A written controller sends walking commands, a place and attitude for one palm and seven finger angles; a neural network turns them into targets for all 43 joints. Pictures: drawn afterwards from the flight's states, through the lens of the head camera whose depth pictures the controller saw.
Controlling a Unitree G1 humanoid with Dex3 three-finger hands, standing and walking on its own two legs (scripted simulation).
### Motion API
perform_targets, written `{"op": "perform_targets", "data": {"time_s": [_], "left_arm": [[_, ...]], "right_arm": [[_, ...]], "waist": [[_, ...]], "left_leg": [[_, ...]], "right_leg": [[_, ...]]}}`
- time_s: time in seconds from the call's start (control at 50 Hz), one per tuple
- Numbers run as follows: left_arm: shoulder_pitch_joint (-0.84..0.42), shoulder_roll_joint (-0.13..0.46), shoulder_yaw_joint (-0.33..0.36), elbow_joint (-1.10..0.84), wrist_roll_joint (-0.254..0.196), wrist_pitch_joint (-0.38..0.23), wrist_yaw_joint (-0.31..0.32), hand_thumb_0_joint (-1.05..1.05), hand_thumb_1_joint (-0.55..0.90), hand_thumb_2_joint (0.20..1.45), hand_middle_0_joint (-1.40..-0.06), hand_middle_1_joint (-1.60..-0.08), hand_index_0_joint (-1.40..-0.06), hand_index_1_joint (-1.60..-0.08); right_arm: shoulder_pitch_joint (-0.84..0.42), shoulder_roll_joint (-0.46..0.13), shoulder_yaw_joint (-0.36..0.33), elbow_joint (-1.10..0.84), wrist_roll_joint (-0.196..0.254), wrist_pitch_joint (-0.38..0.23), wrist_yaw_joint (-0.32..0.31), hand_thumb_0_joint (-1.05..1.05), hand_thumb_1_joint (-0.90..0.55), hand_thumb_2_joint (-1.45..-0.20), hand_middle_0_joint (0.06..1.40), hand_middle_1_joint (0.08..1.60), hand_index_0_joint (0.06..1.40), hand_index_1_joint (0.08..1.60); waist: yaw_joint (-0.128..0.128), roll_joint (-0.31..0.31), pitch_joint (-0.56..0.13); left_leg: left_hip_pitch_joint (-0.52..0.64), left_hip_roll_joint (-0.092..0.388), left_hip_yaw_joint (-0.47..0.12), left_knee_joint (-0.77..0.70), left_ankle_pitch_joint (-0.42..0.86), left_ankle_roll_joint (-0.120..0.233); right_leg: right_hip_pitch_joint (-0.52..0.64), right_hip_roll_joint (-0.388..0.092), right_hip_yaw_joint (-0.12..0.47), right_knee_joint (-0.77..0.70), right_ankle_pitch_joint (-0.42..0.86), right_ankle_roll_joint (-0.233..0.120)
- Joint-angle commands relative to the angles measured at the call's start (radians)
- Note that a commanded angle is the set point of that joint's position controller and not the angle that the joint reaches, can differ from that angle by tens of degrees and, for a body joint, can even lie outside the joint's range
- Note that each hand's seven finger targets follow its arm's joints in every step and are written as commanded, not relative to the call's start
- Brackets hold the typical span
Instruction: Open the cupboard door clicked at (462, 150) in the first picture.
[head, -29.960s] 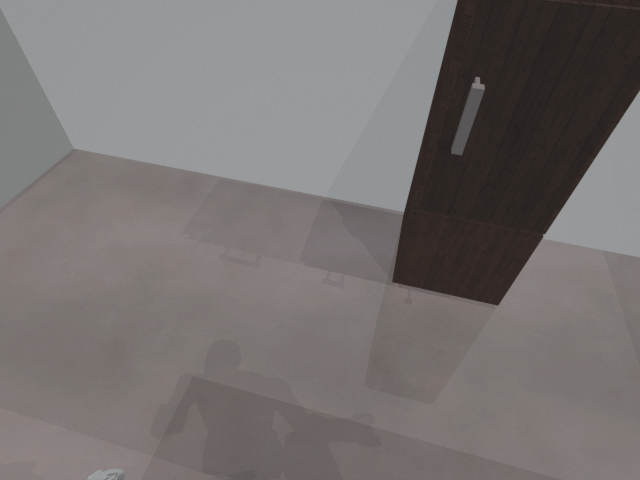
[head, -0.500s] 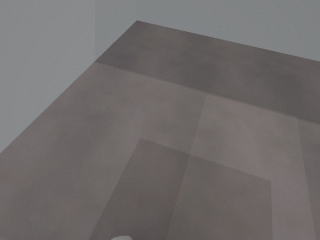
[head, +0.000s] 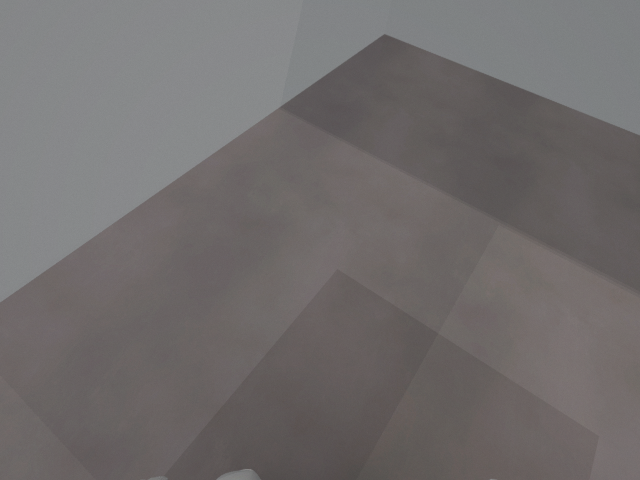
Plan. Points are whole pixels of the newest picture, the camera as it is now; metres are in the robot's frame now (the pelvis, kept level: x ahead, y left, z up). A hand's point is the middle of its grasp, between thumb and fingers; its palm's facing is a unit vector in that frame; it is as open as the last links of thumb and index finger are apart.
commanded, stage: turn to face it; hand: left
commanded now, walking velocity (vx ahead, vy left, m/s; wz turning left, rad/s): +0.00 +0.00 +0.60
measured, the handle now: out of the picture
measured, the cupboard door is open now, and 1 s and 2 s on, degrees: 45 45 45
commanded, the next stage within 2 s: none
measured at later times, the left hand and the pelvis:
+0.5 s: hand out of the picture +0.04 +0.16 -0.15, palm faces +0.30 -0.92 -0.25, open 7.4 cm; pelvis +0.04 -0.05 +0.02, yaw +18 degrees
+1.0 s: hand out of the picture +0.04 +0.18 -0.14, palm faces +0.55 -0.78 -0.29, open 7.4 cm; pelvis +0.06 -0.07 +0.01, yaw +36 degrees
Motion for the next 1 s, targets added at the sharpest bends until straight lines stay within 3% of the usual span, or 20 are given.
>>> {"op": "perform_targets", "data": {"time_s": [0.0, 0.06, 0.2, 0.22, 0.24, 0.26, 0.32, 0.36, 0.44, 0.52, 0.54, 0.56, 0.6, 0.68, 0.8, 0.86, 0.88, 0.9, 0.92, 0.98], "left_arm": [[-0.113, 0.091, 0.027, -0.134, 0.001, -0.003, 0.015, 0.000, 0.900, 0.900, -0.200, -0.300, -0.200, -0.300], [-0.062, 0.103, 0.029, -0.097, -0.004, 0.008, 0.001, 0.000, 0.900, 0.900, -0.200, -0.300, -0.200, -0.300], [0.068, 0.119, 0.034, -0.084, -0.006, 0.002, 0.000, 0.000, 0.900, 0.900, -0.200, -0.300, -0.200, -0.300], [0.116, 0.161, 0.042, -0.080, 0.000, -0.009, 0.003, 0.000, 0.900, 0.900, -0.200, -0.300, -0.200, -0.300], [0.138, 0.255, 0.061, -0.086, 0.017, -0.020, 0.015, 0.000, 0.900, 0.900, -0.200, -0.300, -0.200, -0.300], [0.119, 0.298, 0.058, -0.103, 0.015, -0.017, 0.016, 0.000, 0.900, 0.900, -0.200, -0.300, -0.200, -0.300], [-0.021, 0.193, 0.035, -0.138, 0.010, -0.016, 0.026, 0.000, 0.900, 0.900, -0.200, -0.300, -0.200, -0.300], [0.000, 0.176, 0.028, -0.131, 0.012, -0.025, 0.025, 0.000, 0.900, 0.900, -0.200, -0.300, -0.200, -0.300], [0.100, 0.226, 0.045, -0.090, 0.014, -0.027, 0.023, 0.000, 0.900, 0.900, -0.200, -0.300, -0.200, -0.300], [0.061, 0.227, 0.054, -0.087, -0.001, -0.017, 0.013, 0.000, 0.900, 0.900, -0.200, -0.300, -0.200, -0.300], [0.056, 0.187, 0.051, -0.115, -0.008, -0.011, 0.008, 0.000, 0.900, 0.900, -0.200, -0.300, -0.200, -0.300], [-0.002, 0.120, 0.025, -0.163, -0.010, -0.005, 0.005, 0.000, 0.900, 0.900, -0.200, -0.300, -0.200, -0.300], [-0.094, 0.129, 0.030, -0.164, 0.000, 0.009, 0.015, 0.000, 0.900, 0.900, -0.200, -0.300, -0.200, -0.300], [-0.037, 0.124, 0.033, -0.108, -0.003, 0.018, 0.001, 0.000, 0.900, 0.900, -0.200, -0.300, -0.200, -0.300], [-0.054, 0.111, 0.028, -0.126, -0.007, 0.015, 0.002, 0.000, 0.900, 0.900, -0.200, -0.300, -0.200, -0.300], [0.032, 0.127, 0.033, -0.110, -0.010, 0.004, 0.008, 0.000, 0.900, 0.900, -0.200, -0.300, -0.200, -0.300], [0.076, 0.160, 0.044, -0.105, -0.006, -0.007, 0.014, 0.000, 0.900, 0.900, -0.200, -0.300, -0.200, -0.300], [0.097, 0.251, 0.063, -0.103, 0.010, -0.016, 0.024, 0.000, 0.900, 0.900, -0.200, -0.300, -0.200, -0.300], [0.077, 0.291, 0.061, -0.118, 0.013, -0.014, 0.024, 0.000, 0.900, 0.900, -0.200, -0.300, -0.200, -0.300], [-0.044, 0.181, 0.032, -0.144, 0.003, -0.017, 0.028, 0.000, 0.900, 0.900, -0.200, -0.300, -0.200, -0.300]], "right_arm": [[0.198, -0.269, -0.065, -0.016, -0.006, -0.016, -0.041, 0.000, -0.900, -0.900, 0.200, 0.300, 0.200, 0.300], [0.051, -0.207, -0.044, -0.059, -0.005, -0.017, -0.047, 0.000, -0.900, -0.900, 0.200, 0.300, 0.200, 0.300], [-0.065, -0.222, -0.058, -0.103, 0.000, 0.010, -0.035, 0.000, -0.900, -0.900, 0.200, 0.300, 0.200, 0.300], [-0.084, -0.195, -0.056, -0.115, 0.008, 0.012, -0.030, 0.000, -0.900, -0.900, 0.200, 0.300, 0.200, 0.300], [-0.071, -0.117, -0.046, -0.139, 0.016, 0.014, -0.022, 0.000, -0.900, -0.900, 0.200, 0.300, 0.200, 0.300], [-0.090, -0.120, -0.045, -0.156, 0.010, 0.014, -0.014, 0.000, -0.900, -0.900, 0.200, 0.300, 0.200, 0.300], [-0.056, -0.116, -0.048, -0.112, 0.006, 0.034, -0.005, 0.000, -0.900, -0.900, 0.200, 0.300, 0.200, 0.300], [-0.078, -0.081, -0.030, -0.107, 0.009, 0.031, 0.002, 0.000, -0.900, -0.900, 0.200, 0.300, 0.200, 0.300], [-0.126, -0.048, -0.011, -0.113, 0.017, 0.019, 0.006, 0.000, -0.900, -0.900, 0.200, 0.300, 0.200, 0.300], [-0.017, -0.100, -0.023, -0.088, 0.014, 0.010, 0.003, 0.000, -0.900, -0.900, 0.200, 0.300, 0.200, 0.300], [0.050, -0.192, -0.046, -0.081, 0.005, 0.001, -0.002, 0.000, -0.900, -0.900, 0.200, 0.300, 0.200, 0.300], [0.129, -0.298, -0.074, -0.071, 0.000, 0.004, -0.010, 0.000, -0.900, -0.900, 0.200, 0.300, 0.200, 0.300], [0.135, -0.277, -0.070, -0.056, -0.004, 0.002, -0.034, 0.000, -0.900, -0.900, 0.200, 0.300, 0.200, 0.300], [0.008, -0.210, -0.044, -0.081, -0.001, -0.007, -0.045, 0.000, -0.900, -0.900, 0.200, 0.300, 0.200, 0.300], [0.015, -0.220, -0.057, -0.072, -0.006, 0.004, -0.038, 0.000, -0.900, -0.900, 0.200, 0.300, 0.200, 0.300], [-0.032, -0.212, -0.061, -0.091, 0.002, 0.012, -0.036, 0.000, -0.900, -0.900, 0.200, 0.300, 0.200, 0.300], [-0.041, -0.179, -0.059, -0.103, 0.009, 0.012, -0.034, 0.000, -0.900, -0.900, 0.200, 0.300, 0.200, 0.300], [-0.030, -0.116, -0.050, -0.122, 0.018, 0.012, -0.026, 0.000, -0.900, -0.900, 0.200, 0.300, 0.200, 0.300], [-0.042, -0.115, -0.051, -0.138, 0.013, 0.012, -0.020, 0.000, -0.900, -0.900, 0.200, 0.300, 0.200, 0.300], [-0.026, -0.116, -0.050, -0.093, 0.003, 0.034, -0.008, 0.000, -0.900, -0.900, 0.200, 0.300, 0.200, 0.300]], "waist": [[-0.085, 0.297, -0.209], [-0.017, 0.247, -0.147], [0.047, 0.211, -0.117], [0.073, 0.105, -0.120], [0.081, -0.193, -0.108], [0.089, -0.277, -0.096], [0.005, -0.212, -0.073], [0.013, -0.176, -0.077], [0.065, -0.146, -0.135], [0.001, -0.088, -0.162], [-0.039, 0.125, -0.210], [-0.088, 0.383, -0.199], [-0.084, 0.290, -0.174], [-0.005, 0.206, -0.120], [-0.011, 0.221, -0.121], [0.037, 0.221, -0.131], [0.061, 0.132, -0.143], [0.071, -0.138, -0.137], [0.074, -0.228, -0.117], [0.003, -0.212, -0.053]], "left_leg": [[0.339, 0.356, -0.492, -0.228, 0.550, 0.206], [0.232, 0.236, -0.320, -0.222, 0.516, 0.131], [-0.002, 0.148, -0.339, -0.180, 0.187, 0.079], [-0.072, 0.078, -0.296, -0.098, 0.065, 0.030], [-0.255, -0.064, -0.149, 0.140, -0.222, -0.050], [-0.242, -0.082, -0.129, 0.408, -0.406, -0.060], [-0.221, 0.000, -0.145, 0.621, -0.253, -0.073], [-0.183, -0.004, -0.089, 0.457, -0.253, -0.092], [-0.095, -0.041, -0.009, 0.153, -0.248, -0.087], [0.183, -0.036, -0.016, -0.175, 0.026, -0.054], [0.362, 0.139, -0.229, -0.221, 0.248, 0.025], [0.418, 0.396, -0.547, -0.264, 0.617, 0.192], [0.317, 0.330, -0.512, -0.252, 0.444, 0.214], [0.218, 0.202, -0.358, -0.263, 0.395, 0.134], [0.140, 0.167, -0.417, -0.260, 0.280, 0.126], [0.027, 0.121, -0.429, -0.191, 0.236, 0.089], [-0.059, 0.065, -0.401, -0.118, 0.128, 0.042], [-0.248, -0.069, -0.240, 0.091, -0.152, -0.038], [-0.233, -0.101, -0.152, 0.347, -0.385, -0.064], [-0.248, -0.012, -0.157, 0.618, -0.239, -0.079]], "right_leg": [[-0.354, 0.053, 0.203, 0.434, -0.158, 0.027], [-0.259, 0.067, 0.203, 0.336, -0.024, 0.034], [0.110, 0.154, 0.137, -0.174, 0.144, 0.010], [0.194, 0.106, 0.186, -0.337, 0.196, -0.004], [0.273, -0.169, 0.498, -0.504, 0.172, -0.096], [0.161, -0.335, 0.606, -0.542, 0.233, -0.204], [0.077, -0.199, 0.369, -0.458, 0.350, -0.190], [0.145, -0.155, 0.238, -0.394, 0.627, -0.171], [0.293, -0.177, 0.197, -0.304, 0.850, -0.172], [0.144, -0.153, 0.105, -0.141, 0.668, -0.080], [-0.066, -0.081, 0.043, 0.033, 0.391, -0.012], [-0.294, 0.044, 0.060, 0.258, -0.231, 0.047], [-0.329, 0.049, 0.206, 0.398, -0.157, 0.024], [-0.241, 0.071, 0.215, 0.334, 0.014, 0.028], [-0.069, 0.140, 0.185, 0.037, 0.014, 0.010], [0.134, 0.163, 0.174, -0.209, 0.144, -0.003], [0.251, 0.104, 0.229, -0.366, 0.197, -0.019], [0.353, -0.151, 0.497, -0.490, 0.187, -0.105], [0.227, -0.336, 0.584, -0.525, 0.265, -0.213], [0.128, -0.185, 0.345, -0.448, 0.430, -0.194]]}}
